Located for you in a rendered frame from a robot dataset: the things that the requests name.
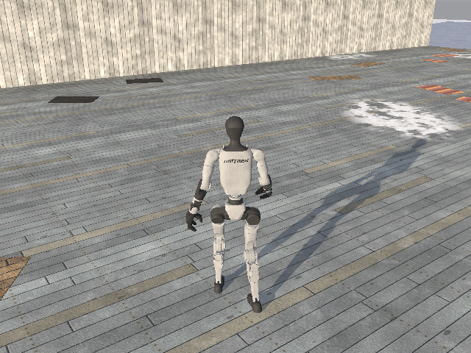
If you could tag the left robot thigh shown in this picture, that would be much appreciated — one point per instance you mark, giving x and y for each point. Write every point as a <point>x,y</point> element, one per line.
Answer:
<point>217,215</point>

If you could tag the right robot hand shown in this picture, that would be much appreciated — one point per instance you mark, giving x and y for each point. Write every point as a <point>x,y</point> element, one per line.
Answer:
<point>260,190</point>

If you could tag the robot right forearm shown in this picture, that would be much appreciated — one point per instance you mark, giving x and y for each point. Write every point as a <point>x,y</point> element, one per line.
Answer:
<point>268,188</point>

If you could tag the left robot hand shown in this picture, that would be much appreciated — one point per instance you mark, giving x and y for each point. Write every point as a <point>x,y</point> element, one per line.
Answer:
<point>190,221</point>

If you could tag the right robot upper arm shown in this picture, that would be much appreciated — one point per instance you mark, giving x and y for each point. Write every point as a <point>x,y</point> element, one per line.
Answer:
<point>259,156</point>

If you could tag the robot left forearm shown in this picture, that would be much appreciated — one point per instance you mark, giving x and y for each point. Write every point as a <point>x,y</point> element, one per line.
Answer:
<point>197,200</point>

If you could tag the humanoid robot head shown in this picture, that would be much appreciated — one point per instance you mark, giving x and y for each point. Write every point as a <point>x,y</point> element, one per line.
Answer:
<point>234,127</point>

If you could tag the left robot upper arm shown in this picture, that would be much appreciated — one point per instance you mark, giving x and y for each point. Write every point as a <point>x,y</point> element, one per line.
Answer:
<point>211,157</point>

